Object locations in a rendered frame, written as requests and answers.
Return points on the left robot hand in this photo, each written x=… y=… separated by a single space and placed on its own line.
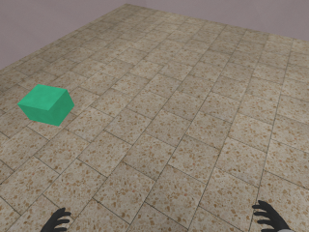
x=54 y=221

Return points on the right robot hand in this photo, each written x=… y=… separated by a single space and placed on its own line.
x=275 y=220

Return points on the carton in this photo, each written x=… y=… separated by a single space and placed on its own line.
x=47 y=104

